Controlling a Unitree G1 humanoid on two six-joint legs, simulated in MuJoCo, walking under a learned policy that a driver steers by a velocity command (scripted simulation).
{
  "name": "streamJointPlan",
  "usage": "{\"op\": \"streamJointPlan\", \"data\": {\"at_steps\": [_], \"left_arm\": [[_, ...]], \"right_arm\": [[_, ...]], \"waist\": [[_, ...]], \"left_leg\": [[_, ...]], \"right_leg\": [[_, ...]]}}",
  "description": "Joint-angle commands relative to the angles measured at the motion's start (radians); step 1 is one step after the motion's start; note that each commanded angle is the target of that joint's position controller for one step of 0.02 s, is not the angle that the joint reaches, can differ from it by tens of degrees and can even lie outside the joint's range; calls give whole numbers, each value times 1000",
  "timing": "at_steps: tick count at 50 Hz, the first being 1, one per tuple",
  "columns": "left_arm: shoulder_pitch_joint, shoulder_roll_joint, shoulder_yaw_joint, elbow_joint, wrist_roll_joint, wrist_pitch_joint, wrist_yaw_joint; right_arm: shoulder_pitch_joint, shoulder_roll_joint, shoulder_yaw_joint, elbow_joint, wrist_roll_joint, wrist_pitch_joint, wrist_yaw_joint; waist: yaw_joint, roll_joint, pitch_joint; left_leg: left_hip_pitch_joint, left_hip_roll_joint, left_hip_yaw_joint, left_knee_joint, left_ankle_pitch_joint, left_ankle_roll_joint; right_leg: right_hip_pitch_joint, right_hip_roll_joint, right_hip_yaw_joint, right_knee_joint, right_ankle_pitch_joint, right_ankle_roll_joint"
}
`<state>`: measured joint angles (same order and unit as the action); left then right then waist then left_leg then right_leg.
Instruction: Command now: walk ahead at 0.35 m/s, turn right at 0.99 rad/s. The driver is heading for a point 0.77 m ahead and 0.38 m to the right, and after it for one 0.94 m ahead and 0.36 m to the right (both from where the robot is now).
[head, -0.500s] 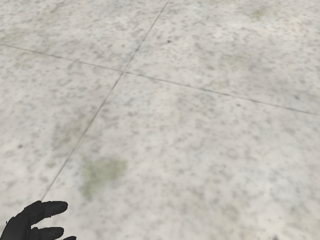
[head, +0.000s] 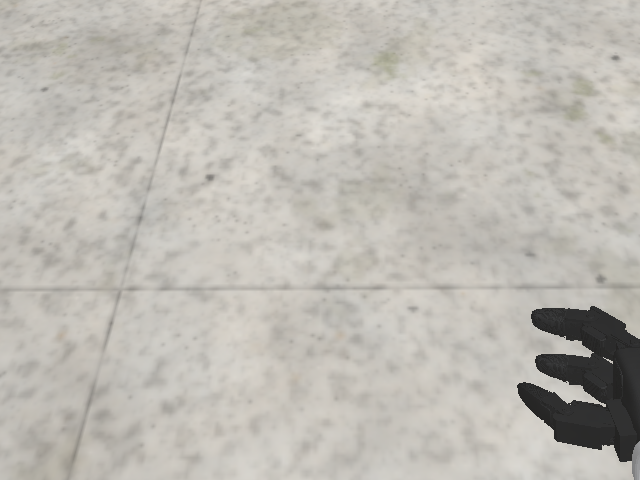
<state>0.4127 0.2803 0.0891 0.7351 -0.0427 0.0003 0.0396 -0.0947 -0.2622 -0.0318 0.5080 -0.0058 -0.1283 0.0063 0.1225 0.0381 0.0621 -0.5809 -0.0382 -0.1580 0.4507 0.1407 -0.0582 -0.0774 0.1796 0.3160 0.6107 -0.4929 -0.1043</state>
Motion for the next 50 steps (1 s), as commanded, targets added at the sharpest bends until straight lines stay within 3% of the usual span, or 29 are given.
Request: {"op": "streamJointPlan", "data": {"at_steps": [1, 2, 3, 4, 5, 6, 7, 8, 10, 11, 13, 15, 20, 23, 24, 25, 26, 27, 28, 29, 30, 31, 33, 35, 39, 45, 48, 49, 50], "left_arm": [[-107, 68, 18, -101, 16, -3, 8], [52, -58, -19, -111, 56, 2, -1], [244, 71, -8, -121, 10, 2, -21], [148, 161, 13, -112, -5, 19, -27], [-11, 207, 29, -130, 0, 37, -23], [-76, 213, 38, -142, 5, 58, -14], [-99, 198, 38, -160, 3, 71, -9], [-115, 156, 28, -174, 5, 75, -8], [-139, 85, 9, -186, 12, 63, -2], [-156, 78, 5, -191, 17, 58, -2], [-184, 97, 7, -195, 20, 60, -9], [-209, 116, 13, -196, 18, 70, -19], [-262, 142, 27, -200, 18, 92, -45], [-222, 151, 45, -181, 18, 100, -50], [-149, 191, 65, -155, 23, 99, -41], [-82, 322, 97, -157, 23, 91, -21], [-145, 368, 94, -202, 61, 56, -23], [-185, 327, 87, -207, 67, 27, -29], [-219, 302, 78, -204, 53, 11, -24], [-270, 248, 61, -214, 35, 12, -17], [-265, 206, 46, -209, 17, 13, -13], [-243, 178, 31, -208, 18, 9, -12], [-203, 174, 21, -191, 31, -8, -15], [-167, 176, 17, -167, 38, -24, -14], [-123, 188, 14, -140, 33, -45, -19], [-93, 185, 6, -128, 16, -58, -41], [-107, 164, -4, -128, 14, -53, -49], [-120, 133, -16, -133, 21, -55, -50], [-164, 77, -37, -154, 31, -64, -52]], "right_arm": [[312, -149, -72, 12, -11, -3, -14], [363, -183, -63, 6, -32, 8, -17], [353, -191, -62, 7, -47, 18, -5], [222, -169, -68, -30, -32, 33, -13], [159, -79, -44, -44, -25, 54, -28], [131, -53, -28, -43, -20, 74, -38], [107, -63, -29, -25, -17, 86, -39], [111, -83, -39, 2, -21, 88, -40], [150, -106, -54, 50, -29, 80, -36], [168, -120, -61, 67, -30, 78, -35], [170, -144, -72, 86, -24, 82, -37], [136, -163, -78, 92, -15, 92, -38], [111, -203, -97, 114, 6, 103, -22], [138, -189, -99, 141, 26, 118, -13], [186, -152, -92, 164, 26, 127, -9], [215, -110, -81, 152, -4, 137, -6], [112, -111, -77, 76, -28, 130, -21], [46, -148, -85, 65, -14, 126, -31], [51, -156, -90, 67, -1, 121, -38], [95, -168, -96, 101, -8, 121, -48], [149, -169, -99, 121, -14, 116, -40], [165, -161, -97, 132, -6, 110, -25], [143, -144, -91, 130, 14, 95, -6], [104, -125, -80, 122, 15, 77, 6], [76, -108, -65, 117, 23, 51, 21], [63, -98, -41, 91, 39, 16, 34], [175, -109, -42, 120, 37, 3, 32], [288, -130, -52, 152, 36, 1, 25], [494, -183, -71, 194, 27, -4, 14]], "waist": [[-220, -111, -309], [-134, 179, -448], [-62, 358, -616], [-73, 257, -551], [-111, 109, -388], [-107, 22, -286], [-90, 23, -196], [-85, 42, -144], [-99, 69, -144], [-106, 66, -172], [-113, 46, -219], [-106, 51, -207], [-109, 99, -156], [-83, 65, -162], [-66, -15, -147], [-83, -332, -92], [-81, -344, -147], [-66, -222, -143], [-98, -189, -121], [-124, -138, -133], [-134, -139, -181], [-129, -159, -204], [-107, -181, -185], [-88, -186, -143], [-61, -209, -79], [-41, -178, -12], [-108, -146, -43], [-160, -129, -86], [-257, -33, -173]], "left_leg": [[694, 110, -12, 15, 210, 71], [949, 379, -273, 139, 778, 146], [1019, 605, -641, 80, 514, 321], [907, 548, -619, -17, 26, 371], [730, 429, -407, -71, -171, 314], [578, 353, -274, -93, -202, 264], [451, 302, -166, -111, -159, 246], [360, 267, -78, -136, -126, 235], [360, 273, 3, -161, 27, 265], [403, 308, 6, -162, 89, 289], [453, 367, 15, -175, 66, 314], [414, 374, 71, -204, -79, 302], [366, 365, 226, -199, -237, 239], [372, 351, 292, -77, -340, 167], [279, 298, 339, 62, -432, 106], [-24, 158, 431, 434, -748, -9], [-188, 51, 202, 634, -808, -37], [-210, 56, 115, 693, -722, -13], [-216, 62, 88, 673, -614, 12], [-206, 82, 84, 664, -541, 14], [-157, 90, 91, 640, -474, 12], [-120, 83, 107, 628, -415, 12], [-115, 72, 122, 546, -346, 8], [-91, 68, 123, 416, -300, 7], [-16, 65, 133, 240, -294, 11], [70, 76, 158, 120, -369, 57], [277, 56, 197, 33, -346, 94], [430, 63, 186, 43, -357, 111], [674, 166, 39, 14, -458, 158]], "right_leg": [[-255, -47, 35, 382, 376, 87], [-462, 34, -48, 719, -359, 121], [-548, -41, -10, 957, -282, 149], [-597, -139, -83, 1029, -111, 183], [-617, -171, -160, 959, 0, 196], [-589, -189, -192, 923, 54, 204], [-557, -213, -207, 847, 59, 202], [-520, -228, -232, 759, 61, 194], [-506, -241, -268, 638, 42, 187], [-516, -258, -267, 602, 49, 185], [-515, -290, -259, 539, 108, 175], [-468, -301, -271, 464, 176, 162], [-307, -272, -360, 224, 191, 114], [-169, -217, -412, -11, 238, 57], [-56, -214, -340, -113, 300, 10], [82, -453, 54, -223, 659, -113], [7, -529, 296, -271, 570, -279], [-11, -497, 226, -313, 462, -254], [-32, -455, 171, -319, 403, -195], [-29, -433, 110, -292, 400, -144], [-41, -406, 76, -301, 224, -126], [-51, -382, 74, -328, 29, -119], [-43, -378, 102, -377, -91, -119], [-44, -373, 83, -393, -42, -113], [-77, -379, 69, -399, -17, -119], [-132, -403, 106, -371, -33, -138], [-203, -365, 75, -304, -1, -113], [-271, -330, 35, -215, 69, -92], [-423, -247, -68, 82, 194, -42]]}}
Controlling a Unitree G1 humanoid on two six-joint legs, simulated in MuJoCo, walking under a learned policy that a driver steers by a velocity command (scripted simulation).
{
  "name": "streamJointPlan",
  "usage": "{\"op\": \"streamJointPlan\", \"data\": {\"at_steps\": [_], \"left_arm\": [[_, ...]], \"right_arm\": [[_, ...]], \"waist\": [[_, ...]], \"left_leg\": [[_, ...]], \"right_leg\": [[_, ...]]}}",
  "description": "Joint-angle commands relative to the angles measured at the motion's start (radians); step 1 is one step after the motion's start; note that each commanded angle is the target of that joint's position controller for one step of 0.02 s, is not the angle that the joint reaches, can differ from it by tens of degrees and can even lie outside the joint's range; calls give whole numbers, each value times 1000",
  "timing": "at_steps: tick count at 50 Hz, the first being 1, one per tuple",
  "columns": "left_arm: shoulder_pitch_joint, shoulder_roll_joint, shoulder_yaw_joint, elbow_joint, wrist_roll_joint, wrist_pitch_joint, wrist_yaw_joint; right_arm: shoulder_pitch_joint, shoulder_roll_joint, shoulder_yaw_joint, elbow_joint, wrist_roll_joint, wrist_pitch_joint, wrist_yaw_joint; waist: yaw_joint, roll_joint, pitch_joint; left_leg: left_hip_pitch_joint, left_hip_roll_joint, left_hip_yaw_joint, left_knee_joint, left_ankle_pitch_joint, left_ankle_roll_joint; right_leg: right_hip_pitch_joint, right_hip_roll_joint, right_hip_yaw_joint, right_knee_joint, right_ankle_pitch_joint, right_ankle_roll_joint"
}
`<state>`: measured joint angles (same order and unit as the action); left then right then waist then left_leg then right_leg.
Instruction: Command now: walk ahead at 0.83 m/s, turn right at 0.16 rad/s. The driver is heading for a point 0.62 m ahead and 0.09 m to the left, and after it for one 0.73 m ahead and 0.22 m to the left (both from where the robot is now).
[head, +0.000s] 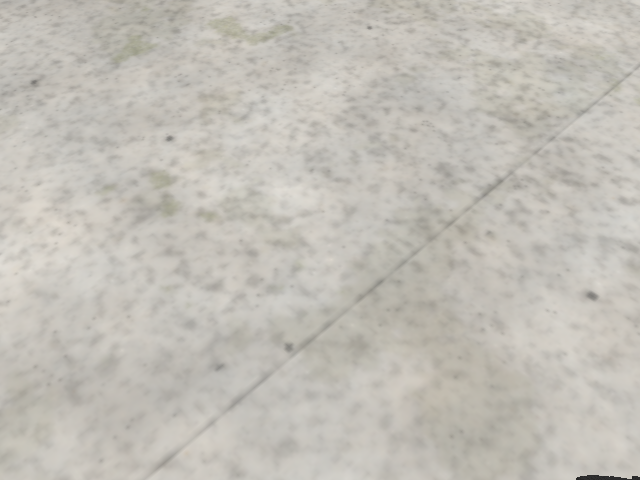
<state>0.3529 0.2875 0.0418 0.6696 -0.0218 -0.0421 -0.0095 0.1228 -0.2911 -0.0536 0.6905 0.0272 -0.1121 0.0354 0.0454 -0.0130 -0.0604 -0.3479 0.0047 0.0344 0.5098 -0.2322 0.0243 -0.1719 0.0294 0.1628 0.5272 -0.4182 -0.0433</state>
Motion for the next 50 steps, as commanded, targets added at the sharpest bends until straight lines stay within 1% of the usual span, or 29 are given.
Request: {"op": "streamJointPlan", "data": {"at_steps": [1, 2, 3, 5, 7, 12, 16, 18, 20, 22, 23, 24, 25, 26, 27, 29, 30, 32, 35, 39, 41, 43, 44, 45, 46, 47, 48, 49, 50], "left_arm": [[-96, 11, -10, -146, -12, -52, 0], [-137, 85, 4, -146, -35, -67, 6], [-188, 101, 9, -147, -38, -73, 4], [-209, 71, 0, -141, -3, -77, -4], [-207, 46, -1, -138, -5, -67, -16], [-334, 13, -21, -165, 12, -62, -24], [-484, -7, -30, -198, -6, -84, -58], [-509, 19, -18, -208, -10, -89, -70], [-435, 79, 9, -212, -12, -75, -61], [5, 166, 58, -109, -28, -43, -23], [177, 246, 75, -50, -1, -32, -3], [177, 241, 68, -47, 16, -54, -18], [136, 141, 51, -38, 27, -58, -12], [85, 112, 43, -22, 29, -62, -8], [28, 108, 43, -2, 36, -70, -11], [-62, 33, 29, 24, 55, -90, -16], [-96, 8, 26, 36, 41, -95, -20], [-147, 11, 30, 58, 19, -99, -22], [-173, 38, 34, 60, 42, -102, -9], [-84, 117, 45, 80, 37, -98, 17], [-28, 165, 50, 97, 31, -82, 33], [-2, 232, 63, 101, 16, -53, 52], [-29, 254, 68, 94, 15, -39, 50], [-97, 248, 65, 80, 7, -34, 40], [-63, 131, 38, 73, 11, -44, 27], [181, 15, -7, 56, 17, -63, 5], [108, 145, 8, 72, 0, -76, -4], [9, 158, 16, 48, -26, -73, 0], [-63, 129, 12, 26, -15, -64, 17]], "right_arm": [[397, -274, -80, 34, -24, -17, -11], [400, -198, -63, 36, -20, -15, -2], [376, -153, -46, 30, -22, -11, -5], [340, -113, -26, 21, -35, 1, -7], [302, -56, 0, 24, -39, 4, -5], [309, -71, 9, 69, -24, 2, -28], [413, -94, 15, 136, -1, 5, -43], [426, -126, 13, 153, -7, 12, -44], [447, -157, 8, 177, -28, 26, -49], [356, -195, 1, 166, -49, 51, -56], [403, -61, 29, 113, -65, 42, -56], [509, 36, 61, 102, -9, 9, -43], [356, -96, 21, 75, 44, -5, -41], [242, -103, 15, 38, 59, -9, -41], [198, -69, 20, 24, 40, -7, -42], [255, -35, 11, 40, 26, 34, -34], [273, -19, 8, 48, 30, 58, -30], [236, 3, 8, 35, 26, 94, -30], [130, -7, 10, -11, 12, 96, -27], [-27, -19, 17, -57, 6, 69, 15], [-94, -22, 16, -95, -12, 50, 42], [6, -69, -7, -90, -11, 44, 53], [176, -125, -35, -52, -8, 54, 45], [364, -180, -65, -4, -14, 68, 24], [382, -224, -66, 21, -17, 87, -5], [262, -290, -58, -43, -76, 62, -13], [265, -209, -52, -78, -72, 61, 2], [220, -186, -45, -66, -52, 56, 10], [143, -156, -37, -58, -22, 49, 11]], "waist": [[-188, 340, -116], [-202, 244, -54], [-194, 174, 38], [-150, 87, 83], [-93, 116, 144], [-87, 75, 211], [-122, 70, 228], [-101, 114, 195], [-22, 215, 85], [232, 229, -118], [195, 7, -299], [104, -304, -531], [141, -234, -344], [127, -140, -150], [71, -9, -54], [-34, -54, 24], [-57, -69, 53], [-85, -69, 147], [-89, -35, 223], [-26, 65, 243], [-20, 59, 243], [-86, -32, 138], [-175, -71, 41], [-285, -62, -37], [-239, 142, -68], [-43, 391, -282], [-153, 142, -488], [-131, 44, -326], [-79, -71, -140]], "left_leg": [[692, 344, -627, -199, -419, 221], [689, 392, -778, -253, -622, 253], [650, 372, -690, -250, -563, 236], [536, 305, -536, -274, -408, 218], [380, 243, -425, -326, -299, 193], [208, 165, -184, -432, 107, 169], [280, 181, -80, -505, 290, 142], [392, 204, -45, -435, 627, 130], [484, 244, -55, -254, 1111, 113], [276, 227, -51, 224, 1181, 72], [-96, 100, -79, 626, 492, 58], [-282, -27, -216, 894, -199, 53], [-387, 24, -220, 951, -160, 64], [-437, 58, -184, 949, -107, 58], [-407, 101, -175, 904, -61, 56], [-291, 171, -184, 859, 12, 45], [-271, 189, -177, 843, 5, 41], [-310, 209, -163, 815, 11, 31], [-354, 184, -121, 669, 208, 14], [-342, 125, 9, 374, 417, 47], [-261, 40, 92, 209, 427, 72], [-112, -70, 144, 168, 334, 91], [54, -95, 114, 165, 302, 115], [286, -78, 46, 86, 392, 150], [474, 34, -115, 75, 671, 160], [804, 318, -609, 137, 1034, 393], [777, 344, -710, -9, 800, 423], [619, 317, -625, -86, 637, 380], [420, 277, -548, -131, 530, 325]], "right_leg": [[-666, 23, -67, 549, 1, -30], [-846, -3, -21, 722, -60, -24], [-937, -39, -16, 800, 15, -34], [-913, -101, -52, 775, 123, -30], [-837, -138, -69, 717, 196, -15], [-724, -127, -166, 445, 429, 34], [-541, -74, -221, 139, 564, 2], [-463, -20, -253, 66, 516, -27], [-295, 38, -263, 81, 390, -65], [231, -10, -189, 77, 340, -104], [667, -261, 151, 132, 56, -137], [803, -440, 653, -96, -364, -244], [669, -392, 622, -226, -375, -180], [499, -374, 440, -228, -214, -150], [321, -350, 327, -254, -58, -139], [87, -304, 139, -301, 83, -135], [31, -288, 58, -332, 128, -128], [-69, -277, -88, -384, 229, -93], [-130, -200, -282, -422, 375, -65], [20, -196, -401, -438, 536, -29], [106, -215, -414, -343, 944, -2], [216, -247, -396, -147, 1383, 4], [229, -258, -375, 38, 1453, -3], [154, -232, -371, 284, 1372, 1], [-24, -95, -362, 661, 441, 43], [-377, 49, -175, 1092, -259, 84], [-355, 30, 0, 1122, -195, 62], [-378, -13, -20, 1029, -132, 50], [-411, -57, -56, 929, -76, 56]]}}
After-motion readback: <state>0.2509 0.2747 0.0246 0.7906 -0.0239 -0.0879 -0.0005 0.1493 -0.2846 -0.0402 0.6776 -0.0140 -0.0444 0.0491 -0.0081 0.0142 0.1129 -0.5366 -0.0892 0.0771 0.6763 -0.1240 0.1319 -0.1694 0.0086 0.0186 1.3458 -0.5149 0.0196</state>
